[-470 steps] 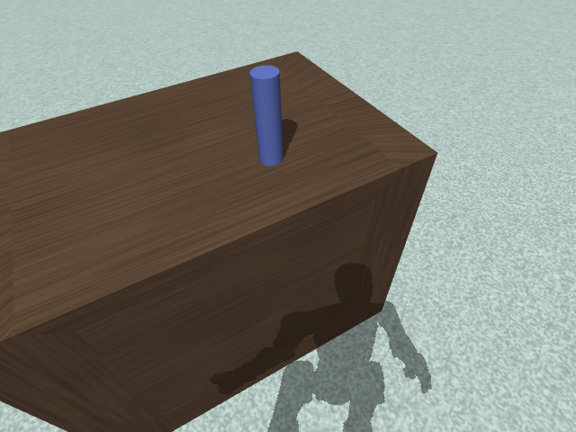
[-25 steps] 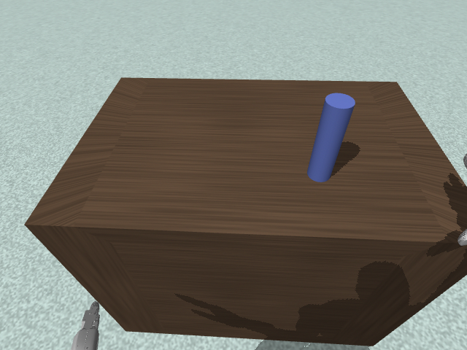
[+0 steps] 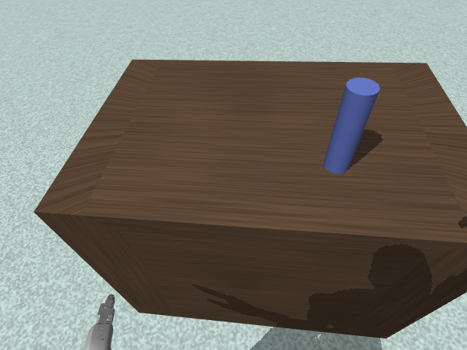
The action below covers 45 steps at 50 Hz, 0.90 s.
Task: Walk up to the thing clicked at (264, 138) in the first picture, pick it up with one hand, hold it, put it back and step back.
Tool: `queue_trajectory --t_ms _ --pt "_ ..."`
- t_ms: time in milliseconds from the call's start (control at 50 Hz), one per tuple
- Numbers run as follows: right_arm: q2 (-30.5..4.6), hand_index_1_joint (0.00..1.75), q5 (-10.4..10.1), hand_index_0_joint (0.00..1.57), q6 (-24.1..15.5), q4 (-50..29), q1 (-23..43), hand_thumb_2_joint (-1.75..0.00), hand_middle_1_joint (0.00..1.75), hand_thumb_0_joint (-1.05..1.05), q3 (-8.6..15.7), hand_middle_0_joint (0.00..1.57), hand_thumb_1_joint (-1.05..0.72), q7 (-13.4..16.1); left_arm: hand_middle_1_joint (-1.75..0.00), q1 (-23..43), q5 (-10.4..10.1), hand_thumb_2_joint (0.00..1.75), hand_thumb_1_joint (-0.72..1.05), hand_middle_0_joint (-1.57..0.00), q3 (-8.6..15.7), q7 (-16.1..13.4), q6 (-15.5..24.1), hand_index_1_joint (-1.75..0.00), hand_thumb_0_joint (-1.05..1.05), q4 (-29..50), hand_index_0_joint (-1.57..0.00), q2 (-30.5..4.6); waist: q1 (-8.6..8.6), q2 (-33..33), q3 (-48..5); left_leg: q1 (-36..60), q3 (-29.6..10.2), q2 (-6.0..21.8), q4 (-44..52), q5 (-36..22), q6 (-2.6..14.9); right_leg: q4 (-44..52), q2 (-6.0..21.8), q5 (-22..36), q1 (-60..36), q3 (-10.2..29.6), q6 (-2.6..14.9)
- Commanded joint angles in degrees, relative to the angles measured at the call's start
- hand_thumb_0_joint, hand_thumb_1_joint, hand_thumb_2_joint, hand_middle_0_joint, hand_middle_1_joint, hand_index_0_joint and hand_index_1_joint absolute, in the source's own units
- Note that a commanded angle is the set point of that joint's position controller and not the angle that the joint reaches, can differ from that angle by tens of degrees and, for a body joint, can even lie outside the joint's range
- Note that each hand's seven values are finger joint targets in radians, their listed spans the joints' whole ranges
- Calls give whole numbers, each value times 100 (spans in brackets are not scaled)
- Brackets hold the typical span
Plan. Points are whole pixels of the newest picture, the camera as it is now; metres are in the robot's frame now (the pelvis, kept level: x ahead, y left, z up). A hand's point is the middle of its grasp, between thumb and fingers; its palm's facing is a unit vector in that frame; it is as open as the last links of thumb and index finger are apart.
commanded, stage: go down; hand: right
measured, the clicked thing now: (347, 130) +0.53 -0.17 +0.08
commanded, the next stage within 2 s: approach in 1.46 s
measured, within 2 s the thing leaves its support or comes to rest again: neither
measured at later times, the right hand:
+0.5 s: hand out of the picture +0.40 -0.35 +0.16, palm faces +0.10 +1.00 +0.02, open 17.3 cm
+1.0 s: hand out of the picture +0.42 -0.37 +0.16, palm faces +0.10 +0.99 +0.02, open 17.5 cm
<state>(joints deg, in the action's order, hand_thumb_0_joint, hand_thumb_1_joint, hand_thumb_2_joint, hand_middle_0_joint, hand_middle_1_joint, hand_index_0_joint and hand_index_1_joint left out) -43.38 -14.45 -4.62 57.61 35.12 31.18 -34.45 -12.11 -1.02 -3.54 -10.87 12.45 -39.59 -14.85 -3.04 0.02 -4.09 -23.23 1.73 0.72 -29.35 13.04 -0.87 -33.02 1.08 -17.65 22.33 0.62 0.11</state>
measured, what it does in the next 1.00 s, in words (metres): stands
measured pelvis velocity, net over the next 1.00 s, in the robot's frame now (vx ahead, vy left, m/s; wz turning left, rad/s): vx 0.01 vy -0.01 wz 0.01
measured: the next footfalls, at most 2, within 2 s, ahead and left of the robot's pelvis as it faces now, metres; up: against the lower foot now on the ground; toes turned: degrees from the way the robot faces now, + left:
none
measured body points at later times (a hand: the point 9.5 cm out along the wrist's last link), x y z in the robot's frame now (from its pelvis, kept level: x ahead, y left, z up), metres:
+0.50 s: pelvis +0.01 -0.01 +0.00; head +0.04 -0.02 +0.44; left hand +0.16 +0.26 -0.08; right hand +0.38 -0.41 +0.16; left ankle +0.01 +0.13 -0.73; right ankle -0.01 -0.12 -0.73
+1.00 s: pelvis +0.01 -0.01 -0.01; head +0.06 -0.04 +0.44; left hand +0.15 +0.25 -0.07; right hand +0.40 -0.42 +0.16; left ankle +0.01 +0.13 -0.73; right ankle -0.01 -0.12 -0.73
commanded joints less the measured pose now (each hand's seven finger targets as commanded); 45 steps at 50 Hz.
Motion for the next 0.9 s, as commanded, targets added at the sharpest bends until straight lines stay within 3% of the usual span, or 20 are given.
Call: queue_trajectory --t_ms 0,20,40,80,160,220,260,320,340,360,420,460,540,600,640,660,680,760,840,880 --pt "-2283 4 -84 6 -413 -1250 2151 -3 4 0 319 6 54 56 -5 252 -10 7 -57 -5 208 -41 246 -6 0 521 -4 -656 140 895 -1727 721 -38 -101 123 -1261 166 340 -106 1704 -710 108 86" --pt "-2349 4 -88 6 -399 -1019 1991 -3 4 0 372 6 54 62 -5 652 -17 6 -57 -5 391 -53 301 -6 0 1103 -4 -955 104 705 -1792 807 -35 -105 156 -1247 159 297 -92 1661 -671 109 84" --pt "-2333 4 -95 6 -395 -1139 2057 -3 4 0 374 6 57 59 -5 451 -7 7 -57 -5 463 -76 285 -6 0 946 -4 -1002 91 816 -1922 747 -25 -126 104 -1321 174 288 -64 1852 -814 129 51" --pt "-2228 4 -136 6 -384 -1147 2068 -3 4 0 316 6 54 18 -5 331 -15 7 -57 -5 291 -32 268 -6 0 962 -4 -827 47 850 -1824 682 11 -152 74 -1414 179 216 -38 2131 -847 140 33" --pt "-2330 4 -136 6 -396 -1407 2231 -3 4 0 330 7 51 7 -5 213 -15 7 -57 -5 439 -35 274 -6 0 943 -4 -933 -8 1134 -2142 576 10 -175 5 -1627 211 85 13 2802 -1192 165 -17" --pt "-2161 4 -192 7 -354 -1255 2131 -3 4 0 270 7 48 -21 -5 263 -29 7 -57 -5 451 -22 263 -6 0 1060 -4 -953 -71 1044 -1846 290 58 -225 -13 -1553 213 13 98 3196 -1251 210 -66" --pt "-2078 4 -159 6 -345 -1124 2136 -3 4 0 220 7 48 -36 -5 93 -11 7 -58 -5 318 22 249 -6 0 900 -4 -796 -116 1003 -1710 249 37 -215 -1 -1462 225 19 87 2980 -1046 187 -49" --pt "-2355 4 -133 6 -364 -1397 2301 -4 4 0 368 7 48 -30 -5 143 -8 7 -57 -5 478 14 272 -6 0 1050 -4 -961 -40 1016 -2165 503 -13 -173 -40 -1617 193 -30 29 2791 -1137 143 5" --pt "-2391 4 -134 6 -332 -1219 2243 -3 4 0 377 7 48 -26 -5 247 -13 7 -57 -5 552 -3 295 -6 0 1259 -4 -1088 -114 865 -1962 486 9 -189 -46 -1566 184 8 39 2654 -970 151 2" --pt "-2328 4 -112 6 -327 -1236 2300 -4 4 0 318 7 50 -44 -5 -275 5 7 -58 -5 352 37 230 -6 0 609 -4 -761 -84 1167 -1824 366 -3 -188 -52 -1505 209 24 32 2630 -953 142 -17" --pt "-2466 4 -114 6 -355 -1005 2367 -4 4 0 444 7 50 1 -5 306 -10 7 -57 -5 696 -5 319 -6 0 1255 -4 -1190 -133 772 -1934 474 -8 -170 -71 -1477 186 4 21 2343 -791 157 21" --pt "-2489 4 -57 6 -374 -1003 2555 -3 4 0 400 7 51 -10 -5 188 5 7 -57 -5 410 35 296 -6 0 1053 -4 -896 -80 941 -1868 462 -49 -144 -62 -1368 198 7 -12 2062 -644 129 26" --pt "-2533 4 -2 6 -395 -669 2557 -3 4 0 365 7 53 -47 -5 297 6 6 -56 -5 260 26 322 -5 0 1271 -4 -817 -73 821 -1885 451 -37 -147 -85 -1239 197 -6 -4 1867 -512 135 42" --pt "-2718 4 14 6 -427 -639 2725 -3 4 0 408 7 53 -50 -5 207 15 6 -56 -5 407 10 336 -5 0 1223 -4 -951 -122 875 -1896 362 -66 -135 -85 -1083 183 7 -24 1495 -492 113 64" --pt "-2739 4 49 6 -427 -732 2909 -3 4 0 367 7 53 -59 -5 139 28 6 -56 -5 362 8 349 -5 0 1229 -4 -909 -155 1018 -2184 420 -75 -134 -135 -1264 192 -54 -31 1756 -618 117 50" --pt "-2664 4 47 6 -388 -314 2669 -3 4 0 329 6 54 -59 -5 248 24 6 -56 -5 386 -2 367 -5 0 1450 -4 -1018 -199 729 -1886 335 -41 -156 -122 -1182 183 -57 -15 1666 -447 130 57" --pt "-2635 4 73 6 -411 -557 2789 -3 4 0 266 6 55 -67 -5 75 33 6 -56 -5 247 17 338 -5 0 1066 -4 -814 -107 976 -1870 279 -61 -144 -144 -1126 195 -51 -31 1597 -429 117 47" --pt "-2869 5 103 6 -467 -341 2977 -4 5 0 391 6 55 -54 -5 149 40 6 -56 -5 375 12 394 -5 0 1436 -4 -995 -218 917 -2006 236 -47 -156 -178 -1220 204 -148 -7 1800 -437 136 33" --pt "-2828 4 183 6 -498 -219 2850 -3 4 0 336 6 54 -57 -5 29 53 6 -56 -5 159 60 391 -5 0 1370 -4 -774 -188 1166 -2043 102 -21 -186 -253 -1228 231 -231 14 2144 -508 150 -12" --pt "-2871 4 156 6 -542 -550 3046 -3 4 0 328 6 56 -47 -5 -24 49 6 -56 -5 321 54 397 -5 0 1358 -4 -911 -169 1170 -2175 147 -34 -177 -245 -1238 217 -223 0 1945 -558 139 3"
